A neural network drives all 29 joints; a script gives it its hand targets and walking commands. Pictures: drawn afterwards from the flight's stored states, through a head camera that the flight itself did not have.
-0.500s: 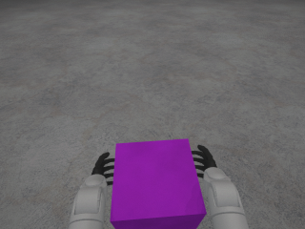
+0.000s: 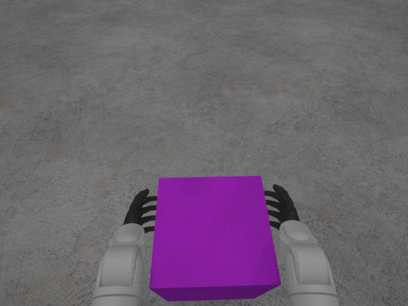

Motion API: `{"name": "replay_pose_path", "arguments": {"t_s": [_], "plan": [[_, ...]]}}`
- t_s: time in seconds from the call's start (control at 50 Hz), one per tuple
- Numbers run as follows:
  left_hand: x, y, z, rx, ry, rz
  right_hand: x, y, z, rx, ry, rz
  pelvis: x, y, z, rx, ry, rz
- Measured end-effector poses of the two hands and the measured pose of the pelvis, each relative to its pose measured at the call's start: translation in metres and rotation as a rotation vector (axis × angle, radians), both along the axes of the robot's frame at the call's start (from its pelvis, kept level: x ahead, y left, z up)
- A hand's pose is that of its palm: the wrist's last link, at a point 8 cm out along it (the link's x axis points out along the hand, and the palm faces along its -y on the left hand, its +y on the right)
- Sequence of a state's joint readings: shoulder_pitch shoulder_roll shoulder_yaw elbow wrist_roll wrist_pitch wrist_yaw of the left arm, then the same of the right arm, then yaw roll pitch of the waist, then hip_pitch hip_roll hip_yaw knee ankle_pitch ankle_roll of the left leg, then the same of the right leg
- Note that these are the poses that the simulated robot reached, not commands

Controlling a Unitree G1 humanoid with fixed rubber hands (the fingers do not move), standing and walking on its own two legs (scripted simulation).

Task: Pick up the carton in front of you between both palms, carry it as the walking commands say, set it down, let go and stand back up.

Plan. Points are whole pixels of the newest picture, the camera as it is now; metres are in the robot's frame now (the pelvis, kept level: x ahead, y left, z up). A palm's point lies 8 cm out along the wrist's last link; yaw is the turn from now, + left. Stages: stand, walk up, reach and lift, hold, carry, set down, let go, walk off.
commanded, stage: carry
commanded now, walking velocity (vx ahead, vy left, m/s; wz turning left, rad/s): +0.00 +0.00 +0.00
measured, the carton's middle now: (210, 243) +0.29 -0.01 -0.07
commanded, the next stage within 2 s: none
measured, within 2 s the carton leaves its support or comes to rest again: neither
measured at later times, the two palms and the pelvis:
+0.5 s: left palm (144, 145) +0.51 +0.15 +0.03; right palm (259, 135) +0.52 -0.14 +0.04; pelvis +0.23 +0.00 +0.00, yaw +0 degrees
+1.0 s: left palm (146, 126) +0.59 +0.16 +0.02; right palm (251, 121) +0.59 -0.13 +0.03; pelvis +0.30 +0.02 +0.00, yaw -1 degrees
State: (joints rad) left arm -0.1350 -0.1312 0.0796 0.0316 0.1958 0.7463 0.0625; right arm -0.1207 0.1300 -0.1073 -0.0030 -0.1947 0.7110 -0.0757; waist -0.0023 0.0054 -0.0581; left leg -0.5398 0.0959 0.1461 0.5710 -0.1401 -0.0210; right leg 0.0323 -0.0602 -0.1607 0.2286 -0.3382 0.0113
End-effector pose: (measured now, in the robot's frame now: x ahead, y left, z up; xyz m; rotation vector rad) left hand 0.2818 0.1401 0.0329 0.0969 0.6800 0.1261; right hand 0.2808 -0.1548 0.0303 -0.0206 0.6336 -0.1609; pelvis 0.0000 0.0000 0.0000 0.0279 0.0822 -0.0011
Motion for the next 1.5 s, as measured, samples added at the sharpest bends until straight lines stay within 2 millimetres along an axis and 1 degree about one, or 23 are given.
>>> {"name": "replay_pose_path", "arguments": {"t_s": [0.06, 0.1, 0.16, 0.24, 0.32, 0.34, 0.38, 0.42, 0.46, 0.52, 0.6, 0.66, 0.74, 0.8, 0.84, 0.88, 0.96, 1.04, 1.1, 1.22, 1.3, 1.42, 1.5], "plan": [[0.051, 0.011, -0.014, 0.012, 0.000, -0.022, 0.046, 0.011, -0.010, -0.004, 0.001, -0.016, 0.043, 0.016, -0.015, -0.014, -0.013, -0.019], [0.077, 0.020, -0.027, 0.006, 0.026, -0.005, 0.071, 0.021, -0.018, -0.020, 0.032, -0.003, 0.066, 0.022, -0.019, -0.002, -0.012, -0.027], [0.098, 0.026, -0.039, -0.017, 0.083, 0.008, 0.096, 0.027, -0.023, -0.048, 0.089, 0.009, 0.089, 0.026, -0.009, -0.014, -0.004, -0.031], [0.118, 0.026, -0.045, -0.016, 0.110, -0.003, 0.124, 0.026, -0.026, -0.032, 0.116, 0.013, 0.120, 0.024, 0.003, -0.028, 0.000, -0.031], [0.142, 0.022, -0.049, -0.028, 0.090, 0.015, 0.158, 0.022, -0.027, -0.039, 0.092, 0.039, 0.151, 0.015, 0.000, -0.005, -0.027, -0.011], [0.149, 0.020, -0.047, -0.034, 0.071, 0.028, 0.168, 0.020, -0.026, -0.035, 0.072, 0.043, 0.160, 0.012, -0.002, 0.006, -0.041, -0.007], [0.166, 0.018, -0.035, -0.037, 0.036, 0.043, 0.187, 0.018, -0.015, -0.008, 0.024, 0.032, 0.178, 0.008, -0.003, -0.012, -0.052, -0.001], [0.187, 0.015, -0.018, -0.036, -0.005, 0.042, 0.206, 0.015, -0.004, 0.004, -0.016, 0.026, 0.195, 0.006, -0.002, -0.027, -0.040, 0.004], [0.209, 0.014, -0.009, -0.025, -0.018, 0.030, 0.226, 0.013, 0.003, -0.009, -0.032, 0.031, 0.211, 0.005, -0.001, -0.029, -0.023, 0.008], [0.234, 0.013, -0.002, -0.005, -0.019, 0.017, 0.249, 0.013, 0.009, -0.026, -0.035, 0.034, 0.232, 0.005, -0.001, -0.030, -0.005, 0.009], [0.256, 0.015, 0.005, 0.005, -0.013, 0.023, 0.268, 0.015, 0.016, -0.013, -0.030, 0.029, 0.252, 0.007, 0.002, -0.027, 0.003, 0.004], [0.266, 0.019, 0.005, -0.013, 0.011, 0.027, 0.278, 0.018, 0.016, -0.020, -0.004, 0.037, 0.265, 0.009, 0.006, -0.028, 0.009, 0.006], [0.273, 0.024, 0.005, -0.028, 0.037, 0.035, 0.286, 0.024, 0.020, -0.036, 0.020, 0.049, 0.276, 0.013, 0.015, -0.028, -0.005, 0.000], [0.281, 0.022, 0.010, -0.021, 0.032, 0.027, 0.293, 0.022, 0.024, -0.031, 0.016, 0.036, 0.282, 0.014, 0.018, -0.031, -0.019, -0.018], [0.290, 0.017, 0.010, -0.020, 0.024, 0.026, 0.300, 0.018, 0.023, -0.034, 0.009, 0.029, 0.286, 0.012, 0.014, -0.015, -0.030, -0.019], [0.300, 0.013, 0.009, -0.011, 0.002, 0.018, 0.308, 0.014, 0.018, -0.024, -0.013, 0.010, 0.292, 0.010, 0.005, -0.010, -0.037, 0.001], [0.308, 0.016, 0.000, 0.031, 0.013, -0.004, 0.312, 0.017, 0.005, 0.013, -0.003, 0.000, 0.301, 0.015, -0.003, -0.049, -0.022, -0.013], [0.303, 0.024, -0.018, -0.002, 0.067, 0.004, 0.306, 0.023, -0.006, -0.035, 0.053, 0.033, 0.306, 0.019, -0.003, -0.035, -0.029, -0.022], [0.300, 0.026, -0.023, -0.020, 0.072, 0.004, 0.306, 0.025, -0.011, -0.033, 0.058, 0.031, 0.307, 0.021, -0.005, -0.038, -0.035, -0.022], [0.303, 0.028, -0.015, -0.017, 0.025, 0.002, 0.309, 0.029, -0.002, -0.043, 0.010, 0.014, 0.301, 0.026, -0.008, -0.040, -0.035, -0.022], [0.303, 0.030, -0.010, -0.014, 0.004, 0.004, 0.307, 0.031, 0.004, -0.033, -0.010, 0.014, 0.296, 0.028, -0.009, -0.041, -0.036, -0.022], [0.289, 0.034, -0.011, -0.022, 0.029, -0.003, 0.291, 0.033, 0.000, -0.035, 0.017, 0.022, 0.289, 0.031, -0.009, -0.041, -0.050, -0.018], [0.279, 0.038, -0.014, -0.022, 0.030, 0.009, 0.282, 0.037, 0.004, -0.036, 0.016, 0.034, 0.280, 0.032, -0.009, -0.034, -0.061, -0.019]]}}
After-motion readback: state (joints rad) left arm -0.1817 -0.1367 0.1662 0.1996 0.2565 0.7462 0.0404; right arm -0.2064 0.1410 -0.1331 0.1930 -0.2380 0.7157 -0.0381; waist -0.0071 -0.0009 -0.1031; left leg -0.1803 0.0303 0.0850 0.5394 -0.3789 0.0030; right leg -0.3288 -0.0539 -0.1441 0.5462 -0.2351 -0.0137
